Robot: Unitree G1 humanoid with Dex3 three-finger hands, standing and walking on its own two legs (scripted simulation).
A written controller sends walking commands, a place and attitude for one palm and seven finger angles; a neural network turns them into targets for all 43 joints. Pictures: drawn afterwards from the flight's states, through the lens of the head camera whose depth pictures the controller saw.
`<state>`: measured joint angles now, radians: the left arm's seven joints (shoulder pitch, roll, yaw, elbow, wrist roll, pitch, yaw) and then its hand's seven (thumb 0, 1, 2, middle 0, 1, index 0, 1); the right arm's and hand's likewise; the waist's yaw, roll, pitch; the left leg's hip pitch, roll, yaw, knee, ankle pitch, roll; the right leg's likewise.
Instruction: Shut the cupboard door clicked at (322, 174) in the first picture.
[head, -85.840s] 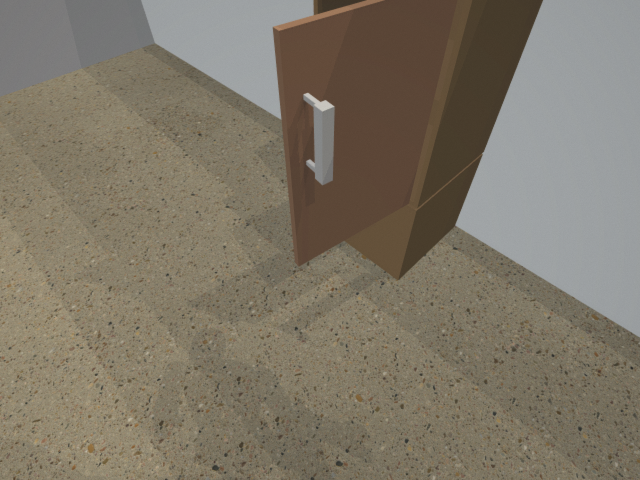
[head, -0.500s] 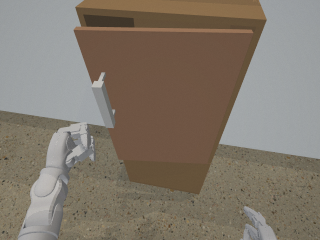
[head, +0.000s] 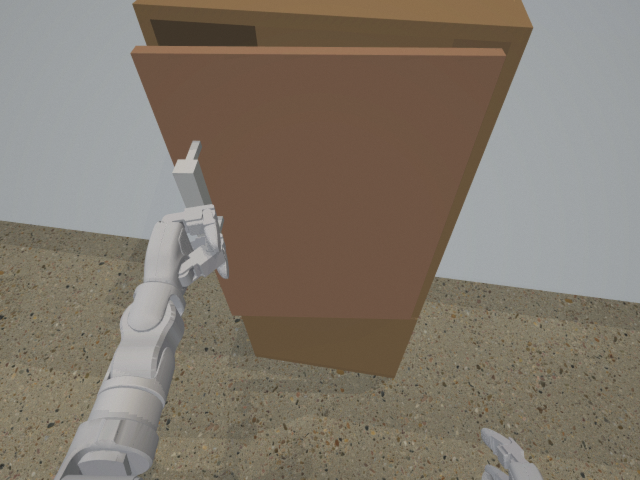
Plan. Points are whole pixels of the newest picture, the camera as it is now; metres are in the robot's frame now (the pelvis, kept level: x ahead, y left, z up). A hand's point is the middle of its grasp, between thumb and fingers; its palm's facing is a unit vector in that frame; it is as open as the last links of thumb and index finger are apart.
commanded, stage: bring the fist close to the handle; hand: left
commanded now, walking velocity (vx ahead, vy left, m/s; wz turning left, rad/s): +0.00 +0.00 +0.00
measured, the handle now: (205, 200) +0.46 +0.18 +0.09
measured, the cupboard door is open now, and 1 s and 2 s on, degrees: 8 0 0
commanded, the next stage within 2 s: push the door shut along its arc in 0.32 s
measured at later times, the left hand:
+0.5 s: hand (213, 253) +0.36 +0.15 +0.09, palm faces -0.01 -1.00 -0.03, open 3.1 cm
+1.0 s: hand (214, 216) +0.43 +0.16 +0.09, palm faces -0.12 -0.99 -0.04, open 3.0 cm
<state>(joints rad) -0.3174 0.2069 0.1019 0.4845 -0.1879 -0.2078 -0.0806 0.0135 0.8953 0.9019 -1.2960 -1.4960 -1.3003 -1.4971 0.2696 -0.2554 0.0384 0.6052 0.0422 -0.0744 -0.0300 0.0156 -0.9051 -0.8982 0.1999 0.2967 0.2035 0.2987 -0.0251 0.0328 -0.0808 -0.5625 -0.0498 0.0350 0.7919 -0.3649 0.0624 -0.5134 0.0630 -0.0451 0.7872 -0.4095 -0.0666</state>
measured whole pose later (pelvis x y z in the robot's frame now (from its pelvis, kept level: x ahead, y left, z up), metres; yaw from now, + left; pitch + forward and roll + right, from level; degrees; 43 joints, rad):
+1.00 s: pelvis -0.02 +0.01 -0.01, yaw +2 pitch +12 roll -2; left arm -0.79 0.35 0.14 1.05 -0.20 -0.33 -0.26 -0.04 0.93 0.99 -1.30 -1.50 -1.30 -1.50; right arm 0.33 -0.29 0.03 0.68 0.05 -0.06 -0.04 0.01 -0.91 -0.90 0.20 0.30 0.20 0.30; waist -0.08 0.03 -0.07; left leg -0.72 -0.06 0.01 0.87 -0.35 0.07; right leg -0.65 0.05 -0.08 0.85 -0.40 -0.06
